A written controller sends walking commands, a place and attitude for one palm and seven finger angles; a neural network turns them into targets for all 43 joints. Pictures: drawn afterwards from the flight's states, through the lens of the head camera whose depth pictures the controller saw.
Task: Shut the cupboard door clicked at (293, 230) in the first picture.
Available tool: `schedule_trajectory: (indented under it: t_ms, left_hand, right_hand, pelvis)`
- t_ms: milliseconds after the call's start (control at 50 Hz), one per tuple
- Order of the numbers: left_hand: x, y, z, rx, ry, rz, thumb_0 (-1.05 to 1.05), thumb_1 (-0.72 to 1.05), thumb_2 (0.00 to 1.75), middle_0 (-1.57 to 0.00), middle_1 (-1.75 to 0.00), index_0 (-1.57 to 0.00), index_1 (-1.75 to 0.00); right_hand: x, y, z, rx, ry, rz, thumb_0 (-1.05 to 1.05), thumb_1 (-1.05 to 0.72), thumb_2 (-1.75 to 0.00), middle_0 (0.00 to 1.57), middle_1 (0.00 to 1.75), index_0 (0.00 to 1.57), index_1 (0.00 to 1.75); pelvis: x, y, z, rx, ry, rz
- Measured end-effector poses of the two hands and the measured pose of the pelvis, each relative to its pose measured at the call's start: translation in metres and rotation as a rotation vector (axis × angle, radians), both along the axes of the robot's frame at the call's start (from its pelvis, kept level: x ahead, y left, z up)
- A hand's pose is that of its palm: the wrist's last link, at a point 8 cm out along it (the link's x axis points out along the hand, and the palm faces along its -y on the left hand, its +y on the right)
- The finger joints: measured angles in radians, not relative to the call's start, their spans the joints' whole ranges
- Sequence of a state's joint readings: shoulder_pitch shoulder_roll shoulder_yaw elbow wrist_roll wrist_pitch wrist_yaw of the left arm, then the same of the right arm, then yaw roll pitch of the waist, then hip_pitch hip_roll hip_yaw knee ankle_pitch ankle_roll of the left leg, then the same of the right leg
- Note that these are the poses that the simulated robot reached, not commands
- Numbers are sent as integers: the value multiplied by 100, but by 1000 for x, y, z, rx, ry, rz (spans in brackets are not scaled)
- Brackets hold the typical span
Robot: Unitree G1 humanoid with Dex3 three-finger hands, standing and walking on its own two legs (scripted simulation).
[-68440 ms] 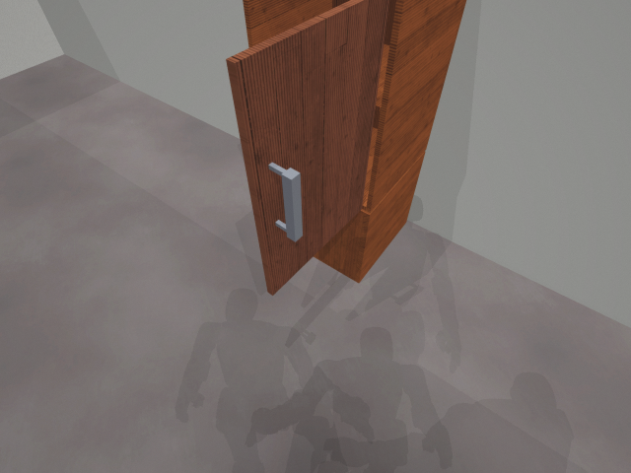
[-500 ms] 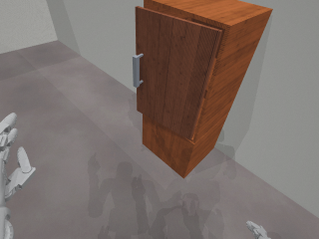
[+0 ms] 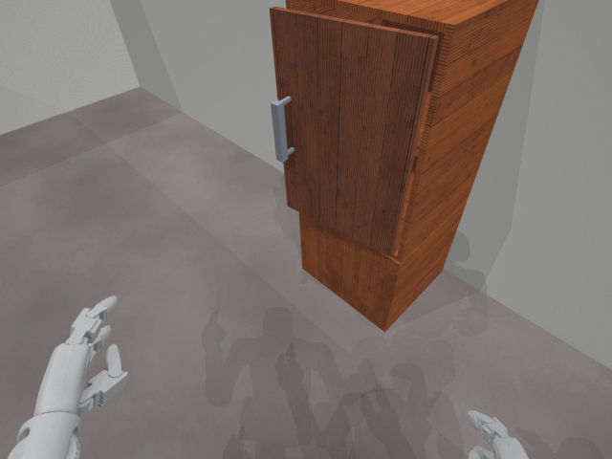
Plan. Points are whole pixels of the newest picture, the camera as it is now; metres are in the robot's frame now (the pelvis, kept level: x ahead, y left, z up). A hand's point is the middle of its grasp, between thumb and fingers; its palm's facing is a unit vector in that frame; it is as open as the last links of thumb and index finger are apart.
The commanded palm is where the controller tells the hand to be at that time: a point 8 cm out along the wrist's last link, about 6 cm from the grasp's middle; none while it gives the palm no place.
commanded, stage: let the arm hang, fingers relaxed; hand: left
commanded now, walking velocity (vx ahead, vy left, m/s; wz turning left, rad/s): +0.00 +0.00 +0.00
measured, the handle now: (284, 129) +0.92 +0.14 -0.03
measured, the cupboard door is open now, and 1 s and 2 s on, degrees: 8 8 8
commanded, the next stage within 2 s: look to check the result in 1.00 s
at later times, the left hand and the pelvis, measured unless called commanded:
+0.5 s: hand out of the picture -0.06 +0.20 -0.16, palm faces +0.00 -0.97 -0.25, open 7.3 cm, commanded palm none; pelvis -0.02 +0.00 +0.01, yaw +0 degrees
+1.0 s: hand out of the picture +0.02 +0.17 -0.17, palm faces -0.02 -0.98 -0.19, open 7.4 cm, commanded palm none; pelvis -0.01 -0.01 +0.01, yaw -1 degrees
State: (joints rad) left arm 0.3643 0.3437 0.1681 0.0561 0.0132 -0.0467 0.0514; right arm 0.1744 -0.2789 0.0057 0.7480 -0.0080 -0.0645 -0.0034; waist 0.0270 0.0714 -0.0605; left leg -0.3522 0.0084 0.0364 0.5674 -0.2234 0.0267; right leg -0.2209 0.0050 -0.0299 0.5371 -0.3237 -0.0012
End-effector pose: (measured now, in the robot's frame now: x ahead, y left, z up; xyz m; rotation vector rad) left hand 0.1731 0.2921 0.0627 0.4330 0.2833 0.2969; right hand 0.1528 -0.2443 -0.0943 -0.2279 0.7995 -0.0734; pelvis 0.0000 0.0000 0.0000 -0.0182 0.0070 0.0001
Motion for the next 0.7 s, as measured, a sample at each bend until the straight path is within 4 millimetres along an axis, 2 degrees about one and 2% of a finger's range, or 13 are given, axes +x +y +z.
schedule_trajectory:
  t_ms: [60,120,180,220,280,340,440,500,560,700]
  left_hand:
    - [-25,-19,-84,-115,360,-14,1,90,90,-19,-30,-19,-30]
    - [-70,-48,-148,-232,634,-23,1,90,90,-20,-30,-19,-30]
    - [-117,-74,-190,-345,824,3,1,92,90,-20,-30,-20,-30]
    - [-140,-71,-202,-371,887,63,0,97,89,-20,-30,-20,-30]
    - [-173,-66,-210,-387,986,103,0,98,89,-20,-30,-20,-30]
    - [-202,-60,-209,-386,1067,144,0,96,89,-20,-30,-20,-30]
    - [-231,-47,-197,-352,1142,204,1,93,89,-20,-30,-20,-30]
    - [-235,-40,-191,-326,1148,226,1,92,90,-20,-30,-20,-30]
    - [-230,-36,-187,-306,1131,235,1,91,90,-20,-30,-20,-30]
    - [-201,-41,-189,-303,1056,201,1,91,90,-20,-30,-19,-30]
  right_hand:
    - [-18,-9,-11,-8,57,-33,1,-90,-90,20,30,20,30]
    - [-50,-17,-16,-31,148,-71,1,-90,-90,20,30,20,30]
    - [-91,-21,-17,-65,282,-105,1,-90,-90,20,30,20,30]
    - [-120,-22,-17,-83,380,-121,1,-90,-90,20,30,20,30]
    - [-157,-21,-18,-92,507,-150,1,-90,-90,20,30,20,30]
    - [-183,-17,-21,-81,588,-176,1,-90,-90,20,30,20,30]
    - [-198,-6,-31,-35,625,-197,1,-90,-90,20,30,20,30]
    - [-195,1,-38,-5,609,-198,1,-90,-90,20,30,20,30]
    - [-187,5,-42,19,581,-194,1,-90,-90,20,30,20,30]
    - [-163,8,-43,38,514,-186,1,-90,-90,20,30,20,30]
  pelvis:
    - [-8,3,-3,6,-8,-7]
    - [-13,1,-3,15,-18,-12]
    - [-15,-2,-1,16,-25,-10]
    - [-17,-5,0,11,-24,-3]
    - [-19,-6,3,2,-22,4]
    - [-20,-5,5,-3,-21,6]
    - [-20,-1,7,-1,-27,-1]
    - [-20,0,8,2,-33,-6]
    - [-20,0,8,5,-37,-9]
    - [-18,-2,9,9,-42,-15]
